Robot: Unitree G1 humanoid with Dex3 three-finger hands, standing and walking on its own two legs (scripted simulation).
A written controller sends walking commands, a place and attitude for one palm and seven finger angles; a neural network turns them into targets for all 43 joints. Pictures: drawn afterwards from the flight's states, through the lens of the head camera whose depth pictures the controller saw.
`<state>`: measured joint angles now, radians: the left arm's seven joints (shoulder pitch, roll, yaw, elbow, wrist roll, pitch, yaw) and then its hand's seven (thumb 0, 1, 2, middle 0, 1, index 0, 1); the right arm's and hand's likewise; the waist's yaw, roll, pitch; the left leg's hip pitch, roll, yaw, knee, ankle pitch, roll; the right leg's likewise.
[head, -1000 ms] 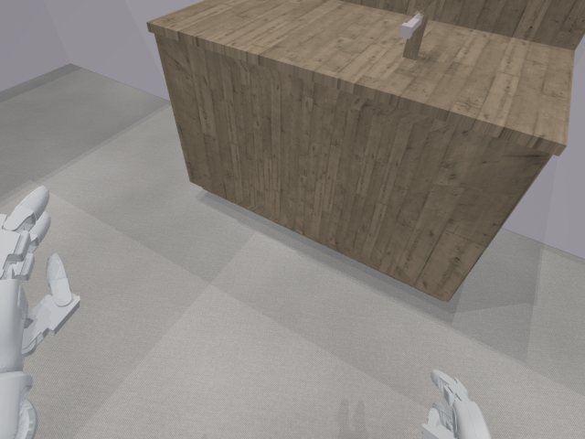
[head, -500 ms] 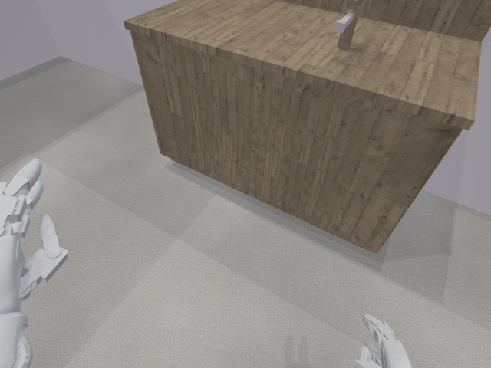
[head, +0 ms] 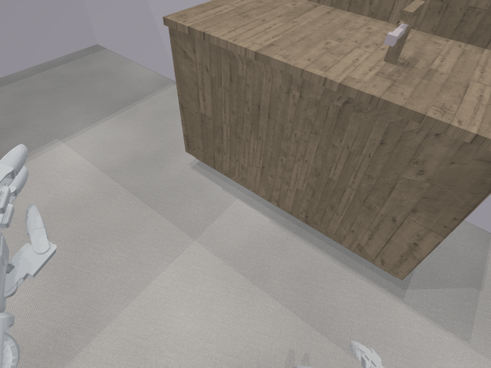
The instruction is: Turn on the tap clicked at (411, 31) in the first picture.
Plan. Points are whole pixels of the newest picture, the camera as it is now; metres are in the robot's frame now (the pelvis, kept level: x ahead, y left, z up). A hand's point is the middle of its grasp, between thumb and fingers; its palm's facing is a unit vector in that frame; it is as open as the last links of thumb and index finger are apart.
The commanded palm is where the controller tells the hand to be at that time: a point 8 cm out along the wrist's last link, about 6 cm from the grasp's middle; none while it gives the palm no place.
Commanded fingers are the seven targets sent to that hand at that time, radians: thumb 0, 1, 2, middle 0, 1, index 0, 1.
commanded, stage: walk to a spot facing it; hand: left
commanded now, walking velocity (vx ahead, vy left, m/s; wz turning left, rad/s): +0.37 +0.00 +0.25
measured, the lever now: (391, 39) +0.94 -0.38 +0.15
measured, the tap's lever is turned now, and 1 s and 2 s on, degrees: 0 0 0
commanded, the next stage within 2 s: turn to face it in 0.58 s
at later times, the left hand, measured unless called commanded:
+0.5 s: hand (60, 194) +0.29 +0.26 +0.18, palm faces +0.59 -0.69 -0.41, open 7.4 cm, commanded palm +0.24 +0.29 +0.18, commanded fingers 0.00 0.90 0.90 -0.20 -0.30 -0.20 -0.30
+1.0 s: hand (100, 155) +0.38 +0.25 +0.16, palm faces +0.66 -0.65 -0.38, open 7.4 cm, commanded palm +0.32 +0.27 +0.18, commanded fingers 0.00 0.90 0.90 -0.20 -0.30 -0.20 -0.30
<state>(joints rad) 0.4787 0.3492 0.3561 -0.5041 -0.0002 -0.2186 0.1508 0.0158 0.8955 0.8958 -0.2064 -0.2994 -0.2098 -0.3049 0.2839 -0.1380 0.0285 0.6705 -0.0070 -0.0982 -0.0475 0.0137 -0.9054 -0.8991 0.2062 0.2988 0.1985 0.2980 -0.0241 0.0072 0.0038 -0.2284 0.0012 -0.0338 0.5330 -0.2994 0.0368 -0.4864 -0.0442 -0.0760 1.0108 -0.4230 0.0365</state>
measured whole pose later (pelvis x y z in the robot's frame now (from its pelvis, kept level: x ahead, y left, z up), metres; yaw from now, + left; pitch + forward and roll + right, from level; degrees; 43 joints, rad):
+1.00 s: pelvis +0.24 -0.04 -0.01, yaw +15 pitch -1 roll +2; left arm 0.39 0.28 0.33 -0.40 -0.01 -0.17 0.15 0.01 0.89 0.90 -0.21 -0.30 -0.21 -0.31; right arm 0.15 -0.23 0.02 0.65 -0.01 -0.04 -0.06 0.01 -0.90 -0.90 0.21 0.30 0.20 0.30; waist 0.04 0.02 0.04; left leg -0.40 0.05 0.09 0.91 -0.44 -0.05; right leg -0.30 -0.05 -0.09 0.59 -0.27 -0.04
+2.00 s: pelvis +0.15 -0.08 -0.01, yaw -20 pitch -1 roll +1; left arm 0.42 0.36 0.37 -0.47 -0.01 -0.19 0.12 0.01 0.89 0.90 -0.21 -0.30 -0.21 -0.31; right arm 0.19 -0.20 -0.01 0.51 0.01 0.03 -0.02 0.01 -0.91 -0.90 0.20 0.30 0.20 0.30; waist 0.04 -0.01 0.03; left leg -0.22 0.09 0.14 0.53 -0.27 -0.03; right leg -0.56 0.06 0.00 1.03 -0.38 0.04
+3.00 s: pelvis +0.01 -0.09 +0.00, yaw -52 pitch +1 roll +1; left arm 0.56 0.40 0.40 -0.55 -0.04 -0.22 0.14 0.01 0.89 0.89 -0.22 -0.30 -0.22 -0.31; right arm 0.18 -0.23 -0.01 0.59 0.01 0.01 -0.03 0.01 -0.91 -0.90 0.21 0.30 0.20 0.30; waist -0.03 0.03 0.09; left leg -0.47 0.07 0.06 1.00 -0.43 -0.07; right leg -0.32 0.02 -0.04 0.54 -0.22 -0.06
